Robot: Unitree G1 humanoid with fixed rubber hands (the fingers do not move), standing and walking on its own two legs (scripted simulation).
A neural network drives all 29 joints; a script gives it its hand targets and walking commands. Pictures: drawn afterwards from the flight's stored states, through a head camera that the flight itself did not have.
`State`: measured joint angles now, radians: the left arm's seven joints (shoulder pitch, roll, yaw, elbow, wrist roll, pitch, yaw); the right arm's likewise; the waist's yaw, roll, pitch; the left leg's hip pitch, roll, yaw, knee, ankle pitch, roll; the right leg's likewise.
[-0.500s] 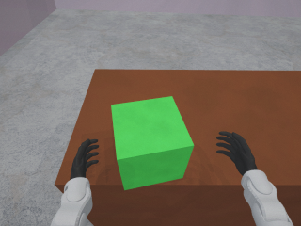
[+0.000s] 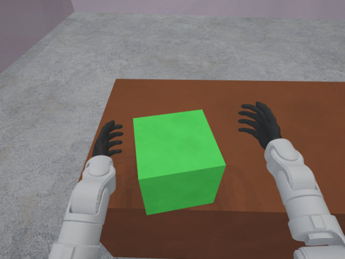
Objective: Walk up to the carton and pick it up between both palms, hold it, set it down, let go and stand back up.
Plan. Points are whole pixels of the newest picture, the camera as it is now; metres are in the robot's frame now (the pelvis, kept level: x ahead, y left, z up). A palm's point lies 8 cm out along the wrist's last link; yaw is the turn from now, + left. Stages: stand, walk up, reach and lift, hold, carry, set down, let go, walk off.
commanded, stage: reach and lift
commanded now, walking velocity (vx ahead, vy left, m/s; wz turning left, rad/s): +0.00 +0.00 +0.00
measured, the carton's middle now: (174, 162) +0.40 +0.02 -0.03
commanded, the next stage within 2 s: none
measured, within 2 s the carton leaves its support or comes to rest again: neither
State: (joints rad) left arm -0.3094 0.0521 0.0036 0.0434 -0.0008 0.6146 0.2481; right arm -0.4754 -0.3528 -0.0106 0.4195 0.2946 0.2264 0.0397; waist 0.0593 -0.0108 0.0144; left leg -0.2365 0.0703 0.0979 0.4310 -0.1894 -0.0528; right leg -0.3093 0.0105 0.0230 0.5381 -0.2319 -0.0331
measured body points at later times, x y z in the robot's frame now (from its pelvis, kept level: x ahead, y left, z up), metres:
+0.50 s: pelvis +0.00 +0.00 +0.00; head +0.01 -0.01 +0.45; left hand +0.37 +0.18 +0.10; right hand +0.44 -0.17 +0.13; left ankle +0.02 +0.16 -0.74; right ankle +0.03 -0.09 -0.74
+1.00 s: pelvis +0.02 +0.00 +0.00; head +0.08 -0.01 +0.44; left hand +0.37 +0.20 +0.00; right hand +0.46 -0.17 +0.04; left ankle +0.02 +0.16 -0.74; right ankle +0.03 -0.09 -0.74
